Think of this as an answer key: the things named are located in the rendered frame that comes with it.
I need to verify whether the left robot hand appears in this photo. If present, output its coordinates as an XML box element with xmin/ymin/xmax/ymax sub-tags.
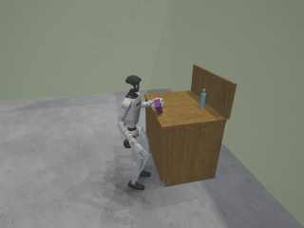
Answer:
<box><xmin>152</xmin><ymin>97</ymin><xmax>164</xmax><ymax>109</ymax></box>

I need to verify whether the left robot shin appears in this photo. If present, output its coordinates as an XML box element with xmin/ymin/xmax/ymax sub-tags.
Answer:
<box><xmin>142</xmin><ymin>154</ymin><xmax>151</xmax><ymax>171</ymax></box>

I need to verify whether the left robot foot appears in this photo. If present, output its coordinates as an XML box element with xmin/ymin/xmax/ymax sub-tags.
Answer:
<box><xmin>140</xmin><ymin>170</ymin><xmax>151</xmax><ymax>177</ymax></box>

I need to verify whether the table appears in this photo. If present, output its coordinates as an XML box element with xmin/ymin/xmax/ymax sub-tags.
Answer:
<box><xmin>144</xmin><ymin>65</ymin><xmax>237</xmax><ymax>187</ymax></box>

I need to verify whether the sponge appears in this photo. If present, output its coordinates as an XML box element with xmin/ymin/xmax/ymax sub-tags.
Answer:
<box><xmin>154</xmin><ymin>99</ymin><xmax>163</xmax><ymax>115</ymax></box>

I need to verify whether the robot right forearm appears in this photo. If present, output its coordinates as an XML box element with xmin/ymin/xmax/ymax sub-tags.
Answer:
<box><xmin>117</xmin><ymin>122</ymin><xmax>137</xmax><ymax>146</ymax></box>

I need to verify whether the robot left forearm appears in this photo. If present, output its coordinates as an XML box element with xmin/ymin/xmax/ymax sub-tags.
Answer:
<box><xmin>141</xmin><ymin>101</ymin><xmax>153</xmax><ymax>107</ymax></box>

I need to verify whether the right robot hand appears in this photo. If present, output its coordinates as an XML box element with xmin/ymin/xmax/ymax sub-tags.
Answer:
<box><xmin>133</xmin><ymin>143</ymin><xmax>150</xmax><ymax>161</ymax></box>

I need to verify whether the robot right upper arm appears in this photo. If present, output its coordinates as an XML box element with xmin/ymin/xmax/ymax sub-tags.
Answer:
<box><xmin>117</xmin><ymin>99</ymin><xmax>132</xmax><ymax>126</ymax></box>

